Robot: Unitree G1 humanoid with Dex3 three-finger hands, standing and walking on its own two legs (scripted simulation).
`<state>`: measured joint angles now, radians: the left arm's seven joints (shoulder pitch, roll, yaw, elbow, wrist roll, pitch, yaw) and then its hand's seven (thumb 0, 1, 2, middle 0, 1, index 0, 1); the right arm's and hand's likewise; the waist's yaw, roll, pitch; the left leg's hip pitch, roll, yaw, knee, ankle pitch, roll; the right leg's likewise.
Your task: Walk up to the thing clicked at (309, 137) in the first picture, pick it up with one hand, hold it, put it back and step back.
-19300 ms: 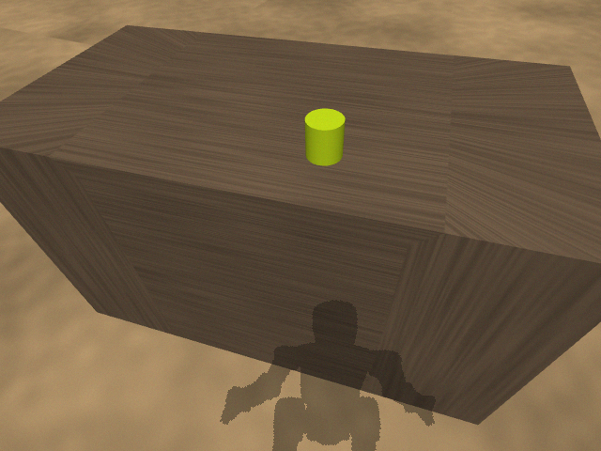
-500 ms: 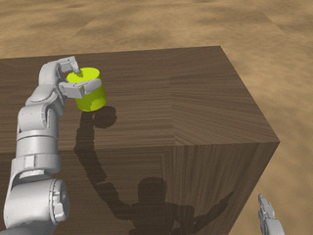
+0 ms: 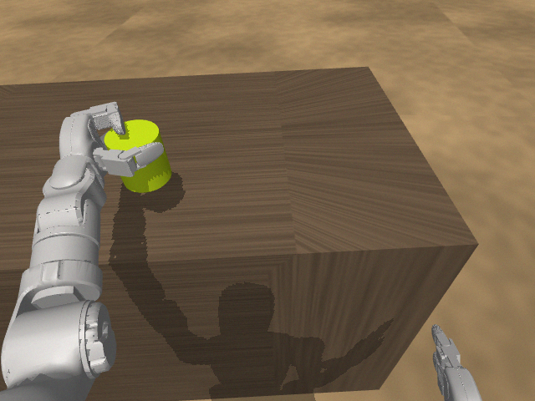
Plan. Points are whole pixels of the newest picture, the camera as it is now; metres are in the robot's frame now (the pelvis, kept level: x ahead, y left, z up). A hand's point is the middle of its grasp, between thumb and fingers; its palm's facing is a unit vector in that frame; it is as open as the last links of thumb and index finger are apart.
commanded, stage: crouch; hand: left
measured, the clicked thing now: (140, 156) +0.45 +0.19 +0.18
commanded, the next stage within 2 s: lower in 0.60 s
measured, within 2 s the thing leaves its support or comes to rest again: rests again in 1.38 s
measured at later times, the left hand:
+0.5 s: hand (132, 142) +0.47 +0.20 +0.19, palm faces +0.18 -0.98 +0.01, open 6.9 cm
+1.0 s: hand (140, 157) +0.49 +0.21 +0.15, palm faces +0.18 -0.98 +0.01, open 7.1 cm
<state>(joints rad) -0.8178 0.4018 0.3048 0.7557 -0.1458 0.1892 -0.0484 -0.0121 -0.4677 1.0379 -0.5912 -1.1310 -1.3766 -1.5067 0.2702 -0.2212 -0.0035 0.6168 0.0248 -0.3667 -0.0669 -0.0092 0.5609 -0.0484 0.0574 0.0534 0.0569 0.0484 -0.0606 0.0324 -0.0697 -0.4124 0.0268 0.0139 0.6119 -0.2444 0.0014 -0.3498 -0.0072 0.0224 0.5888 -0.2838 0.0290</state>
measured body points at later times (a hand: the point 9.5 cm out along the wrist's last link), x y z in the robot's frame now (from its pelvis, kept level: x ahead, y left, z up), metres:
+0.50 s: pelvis +0.01 +0.00 +0.00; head +0.02 +0.00 +0.45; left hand +0.46 +0.26 +0.19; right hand +0.17 -0.24 -0.06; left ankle +0.04 +0.12 -0.73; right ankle +0.01 -0.14 -0.73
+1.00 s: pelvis +0.01 +0.00 +0.00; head +0.04 +0.01 +0.44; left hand +0.47 +0.26 +0.15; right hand +0.15 -0.25 -0.07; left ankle +0.04 +0.12 -0.73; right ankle +0.01 -0.14 -0.73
